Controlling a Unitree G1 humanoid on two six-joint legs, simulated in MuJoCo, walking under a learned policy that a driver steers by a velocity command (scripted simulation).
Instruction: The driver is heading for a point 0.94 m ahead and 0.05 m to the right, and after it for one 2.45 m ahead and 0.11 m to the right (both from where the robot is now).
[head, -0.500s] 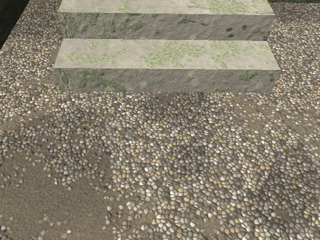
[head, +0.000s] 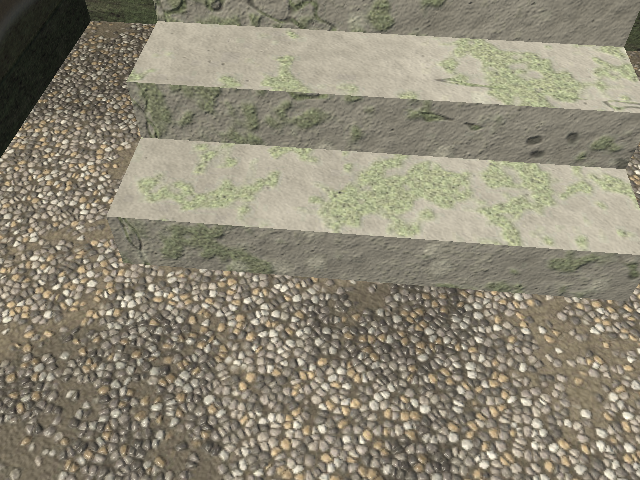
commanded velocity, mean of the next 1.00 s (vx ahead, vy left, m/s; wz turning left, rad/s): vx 0.88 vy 0.00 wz -0.22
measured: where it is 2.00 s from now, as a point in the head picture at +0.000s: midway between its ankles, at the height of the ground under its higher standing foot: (383, 111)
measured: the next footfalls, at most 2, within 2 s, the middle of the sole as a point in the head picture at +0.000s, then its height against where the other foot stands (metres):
left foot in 0.18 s outside the picture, level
right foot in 0.64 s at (370, 346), level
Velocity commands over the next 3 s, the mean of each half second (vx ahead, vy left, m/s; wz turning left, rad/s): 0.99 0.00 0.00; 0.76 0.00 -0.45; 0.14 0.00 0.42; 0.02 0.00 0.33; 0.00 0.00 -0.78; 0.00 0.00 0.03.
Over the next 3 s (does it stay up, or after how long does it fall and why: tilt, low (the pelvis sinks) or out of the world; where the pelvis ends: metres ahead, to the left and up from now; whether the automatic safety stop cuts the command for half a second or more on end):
stays up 1.23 0.10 0.27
